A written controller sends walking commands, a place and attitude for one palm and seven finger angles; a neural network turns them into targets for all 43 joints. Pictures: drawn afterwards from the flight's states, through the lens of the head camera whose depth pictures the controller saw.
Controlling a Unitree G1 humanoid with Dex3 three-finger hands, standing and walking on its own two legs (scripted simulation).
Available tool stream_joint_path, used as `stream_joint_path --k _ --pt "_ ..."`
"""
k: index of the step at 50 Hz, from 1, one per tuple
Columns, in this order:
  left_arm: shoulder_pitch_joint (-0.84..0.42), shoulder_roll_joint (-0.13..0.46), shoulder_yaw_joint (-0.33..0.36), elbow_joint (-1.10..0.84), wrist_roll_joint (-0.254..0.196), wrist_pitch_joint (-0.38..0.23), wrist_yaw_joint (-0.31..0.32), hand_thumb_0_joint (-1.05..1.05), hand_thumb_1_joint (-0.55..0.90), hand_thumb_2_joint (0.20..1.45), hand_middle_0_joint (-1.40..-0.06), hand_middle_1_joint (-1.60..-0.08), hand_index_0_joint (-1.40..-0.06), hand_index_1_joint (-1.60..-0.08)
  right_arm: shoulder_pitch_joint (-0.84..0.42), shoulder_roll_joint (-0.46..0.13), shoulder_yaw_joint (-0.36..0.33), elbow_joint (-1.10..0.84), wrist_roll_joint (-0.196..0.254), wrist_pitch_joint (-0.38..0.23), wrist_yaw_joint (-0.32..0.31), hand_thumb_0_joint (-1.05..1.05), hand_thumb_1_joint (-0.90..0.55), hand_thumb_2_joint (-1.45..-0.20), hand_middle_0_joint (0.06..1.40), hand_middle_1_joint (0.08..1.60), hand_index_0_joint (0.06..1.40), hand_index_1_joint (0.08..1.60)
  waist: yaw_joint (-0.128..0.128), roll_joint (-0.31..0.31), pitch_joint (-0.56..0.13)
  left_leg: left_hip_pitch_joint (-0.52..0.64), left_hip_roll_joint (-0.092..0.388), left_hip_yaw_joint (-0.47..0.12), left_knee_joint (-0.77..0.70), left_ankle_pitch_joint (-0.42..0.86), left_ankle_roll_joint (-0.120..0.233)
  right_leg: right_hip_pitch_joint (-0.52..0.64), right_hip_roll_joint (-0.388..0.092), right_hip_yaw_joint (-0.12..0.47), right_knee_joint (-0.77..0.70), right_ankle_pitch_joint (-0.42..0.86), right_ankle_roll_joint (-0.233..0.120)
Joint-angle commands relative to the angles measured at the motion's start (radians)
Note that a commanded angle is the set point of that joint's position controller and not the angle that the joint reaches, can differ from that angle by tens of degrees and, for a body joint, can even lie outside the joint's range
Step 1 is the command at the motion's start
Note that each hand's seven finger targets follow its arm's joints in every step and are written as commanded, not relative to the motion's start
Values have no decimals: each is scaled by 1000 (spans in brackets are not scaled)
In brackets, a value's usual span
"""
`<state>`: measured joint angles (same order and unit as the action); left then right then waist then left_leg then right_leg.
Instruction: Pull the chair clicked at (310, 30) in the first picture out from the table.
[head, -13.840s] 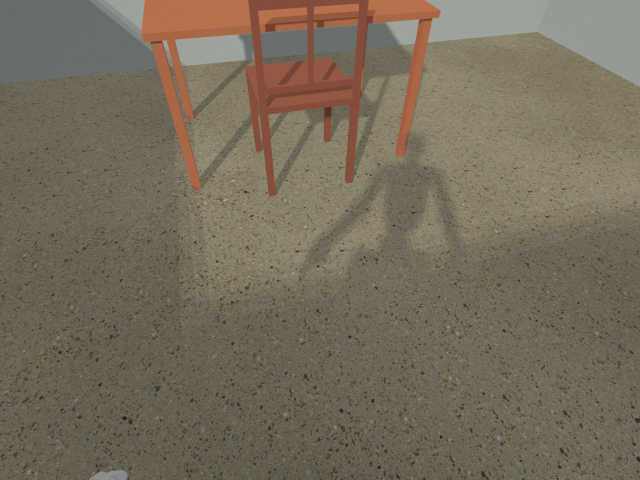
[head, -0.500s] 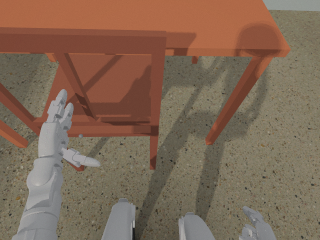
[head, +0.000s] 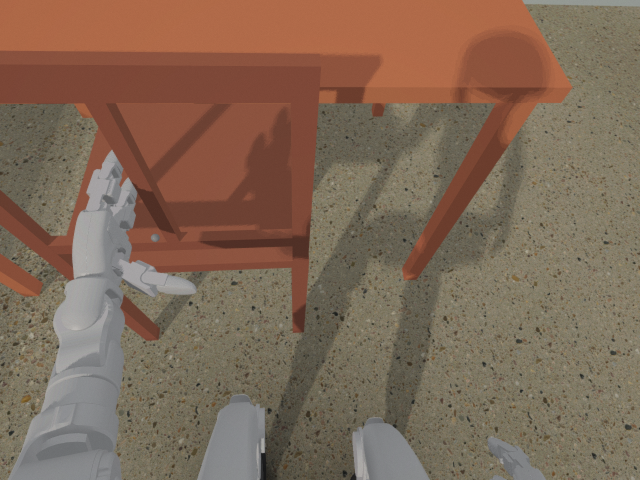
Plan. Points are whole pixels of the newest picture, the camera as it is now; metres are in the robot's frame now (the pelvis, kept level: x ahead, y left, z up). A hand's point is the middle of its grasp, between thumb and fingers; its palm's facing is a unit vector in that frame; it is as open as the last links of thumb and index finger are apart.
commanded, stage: push the fingers through the gap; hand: left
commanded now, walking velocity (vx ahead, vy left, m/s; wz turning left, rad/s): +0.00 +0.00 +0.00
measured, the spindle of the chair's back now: (144, 183) +0.47 +0.23 +0.04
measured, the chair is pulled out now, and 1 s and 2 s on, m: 0.00 0.00 0.00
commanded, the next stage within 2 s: hook a spindle and tug to test in 0.82 s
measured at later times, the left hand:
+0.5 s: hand (161, 208) +0.44 +0.21 +0.03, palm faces +0.08 -1.00 -0.04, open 16.9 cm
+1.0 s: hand (156, 211) +0.44 +0.21 +0.03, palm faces +0.07 -1.00 -0.02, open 16.9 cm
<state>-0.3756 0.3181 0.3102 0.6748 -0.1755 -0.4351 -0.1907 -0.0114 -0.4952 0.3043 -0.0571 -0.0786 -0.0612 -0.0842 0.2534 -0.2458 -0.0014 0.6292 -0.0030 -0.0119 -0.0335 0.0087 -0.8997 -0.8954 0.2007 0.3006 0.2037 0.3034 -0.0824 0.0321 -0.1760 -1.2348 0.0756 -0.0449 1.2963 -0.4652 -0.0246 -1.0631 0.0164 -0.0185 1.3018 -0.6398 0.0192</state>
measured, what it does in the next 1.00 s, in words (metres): stands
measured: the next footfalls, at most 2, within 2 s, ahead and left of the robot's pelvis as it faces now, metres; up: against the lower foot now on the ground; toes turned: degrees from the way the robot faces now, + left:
none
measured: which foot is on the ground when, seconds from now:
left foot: down 0.00-1.00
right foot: down 0.00-1.00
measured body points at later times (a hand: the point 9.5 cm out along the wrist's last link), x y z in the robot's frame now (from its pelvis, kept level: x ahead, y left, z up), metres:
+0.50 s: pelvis +0.00 +0.00 -0.01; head +0.12 +0.02 +0.43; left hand +0.43 +0.26 +0.04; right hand +0.07 -0.27 -0.12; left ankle +0.07 +0.13 -0.61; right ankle -0.01 -0.14 -0.61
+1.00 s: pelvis +0.00 +0.01 +0.00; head +0.12 +0.03 +0.43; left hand +0.43 +0.26 +0.04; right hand +0.08 -0.26 -0.12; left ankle +0.07 +0.13 -0.61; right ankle -0.01 -0.14 -0.61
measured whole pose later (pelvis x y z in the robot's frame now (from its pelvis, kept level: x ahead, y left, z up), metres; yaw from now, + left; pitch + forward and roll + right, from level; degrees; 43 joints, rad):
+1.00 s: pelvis +0.00 +0.01 +0.00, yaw -1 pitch +24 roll -4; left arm -0.55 0.36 0.36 0.85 -0.15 -0.46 -0.21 -0.01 -0.50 0.30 -0.06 -0.09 -0.07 -0.10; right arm 0.27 -0.25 0.00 0.64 -0.01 0.04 -0.01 0.01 -0.90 -0.90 0.20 0.30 0.20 0.30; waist -0.11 0.03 -0.17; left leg -1.27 0.08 -0.05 1.31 -0.47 -0.02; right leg -1.09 0.02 -0.02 1.30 -0.63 0.03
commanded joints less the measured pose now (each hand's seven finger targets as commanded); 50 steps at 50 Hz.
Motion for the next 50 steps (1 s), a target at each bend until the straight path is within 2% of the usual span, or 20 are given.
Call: stream_joint_path --k 1,4,7,10,13,15,18,21,24,29,31,33,36,39,42,44,45,46,48,50 --pt "-343 199 32 -182 -2 -80 -4 0 -500 300 -60 -80 -60 -80 65 -161 -60 -88 -1 -23 -7 0 -900 -900 200 300 200 300 -12 75 -398 489 -34 4 -128 225 38 -3 19 -23 -205 293 -42" --pt "-347 191 32 -155 -2 -78 -4 0 -500 300 -60 -80 -60 -80 76 -162 -62 -84 -3 -18 -4 0 -900 -900 200 300 200 300 -12 64 -415 502 -35 2 -125 246 40 -2 18 -25 -205 309 -42" --pt "-396 225 52 -116 8 -76 0 0 -500 300 -60 -80 -60 -80 81 -165 -59 -80 -4 -7 -3 0 -900 -900 200 300 200 300 -15 49 -394 465 -36 1 -123 218 40 -1 20 -23 -203 289 -41" --pt "-418 251 75 -124 11 -88 4 0 -500 300 -60 -80 -60 -80 88 -166 -61 -80 -7 -1 -2 0 -900 -900 200 300 200 300 -9 76 -436 493 -35 4 -118 253 39 6 20 -20 -198 317 -42" --pt "-437 231 56 -108 15 -91 2 0 -500 300 -60 -80 -60 -80 94 -163 -60 -77 -9 3 3 0 -900 -900 200 300 200 300 -18 89 -433 501 -35 2 -113 261 41 -7 23 -22 -195 319 -43" --pt "-469 243 61 -65 20 -88 1 0 -500 300 -60 -80 -60 -80 100 -168 -60 -69 -9 10 3 0 -900 -900 200 300 200 300 -30 56 -412 484 -32 -3 -112 248 41 -17 23 -24 -197 310 -41" --pt "-481 276 89 -39 24 -89 0 0 -500 300 -60 -80 -60 -80 109 -172 -59 -67 -11 16 3 0 -900 -900 200 300 200 300 -24 72 -418 478 -32 -4 -110 234 41 -25 24 -24 -194 292 -44" --pt "-549 269 78 -5 27 -94 -4 0 -500 300 -60 -80 -60 -80 111 -169 -55 -62 -12 22 3 0 -900 -900 200 300 200 300 -37 63 -407 448 -36 3 -104 205 46 -24 22 -18 -201 277 -39" --pt "-522 292 101 -6 29 -100 -10 0 -500 300 -60 -80 -60 -80 118 -173 -58 -69 -13 28 6 0 -900 -900 200 300 200 300 -21 82 -450 475 -35 2 -105 234 44 -13 24 -18 -192 295 -43" --pt "-493 320 128 -3 16 -89 -31 0 -500 300 -60 -80 -60 -80 122 -173 -56 -72 -9 40 8 0 -900 -900 200 300 200 300 -20 55 -448 444 -35 11 -101 250 50 27 27 -11 -194 337 -38" --pt "-493 327 131 -34 13 -92 -38 0 -500 300 -60 -80 -60 -80 120 -172 -58 -76 -9 40 8 0 -900 -900 200 300 200 300 -13 86 -458 462 -35 11 -105 257 46 29 26 -12 -194 338 -41" --pt "-494 279 91 -72 5 -97 -42 0 -500 300 -60 -80 -60 -80 121 -168 -60 -78 -8 36 11 0 -900 -900 200 300 200 300 -24 105 -468 505 -34 4 -108 286 46 10 28 -17 -194 349 -43" --pt "-462 300 116 -32 0 -85 -44 0 -500 300 -60 -80 -60 -80 123 -172 -61 -67 -6 36 8 0 -900 -900 200 300 200 300 -28 52 -427 460 -33 6 -109 254 47 19 28 -18 -203 336 -37" --pt "-523 269 77 -59 7 -94 -45 0 -500 300 -60 -80 -60 -80 120 -171 -61 -61 -7 30 8 0 -900 -900 200 300 200 300 -36 105 -427 502 -30 -3 -112 248 43 -32 26 -24 -199 305 -41" --pt "-533 253 62 -56 8 -97 -37 0 -500 300 -60 -80 -60 -80 119 -170 -62 -57 -8 28 8 0 -900 -900 200 300 200 300 -41 104 -423 520 -30 -8 -117 237 42 -44 28 -27 -208 285 -43" --pt "-519 272 78 -56 16 -103 -29 0 -500 300 -60 -80 -60 -80 121 -175 -63 -57 -12 28 8 0 -900 -900 200 300 200 300 -28 115 -443 545 -27 -20 -122 259 37 -54 27 -34 -194 286 -48" --pt "-520 247 57 -49 18 -99 -26 0 -500 300 -60 -80 -60 -80 115 -170 -62 -61 -11 29 10 0 -900 -900 200 300 200 300 -32 129 -428 542 -30 -18 -124 248 35 -62 27 -35 -198 279 -47" --pt "-526 253 64 -40 17 -96 -21 0 -500 300 -60 -80 -60 -80 116 -171 -61 -58 -12 31 11 0 -900 -900 200 300 200 300 -35 102 -425 529 -30 -17 -121 237 38 -52 28 -35 -201 277 -46" --pt "-494 286 95 -34 22 -95 -14 0 -500 300 -95 -190 -95 -190 118 -175 -62 -66 -13 32 10 0 -900 -900 200 300 200 300 -22 97 -439 523 -29 -17 -119 255 39 -41 29 -34 -191 291 -47" --pt "-500 274 89 -39 19 -91 -12 0 -500 300 -130 -299 -130 -299 112 -170 -58 -69 -13 35 13 0 -900 -900 200 300 200 300 -25 90 -434 512 -31 -11 -119 251 39 -26 28 -32 -197 297 -44"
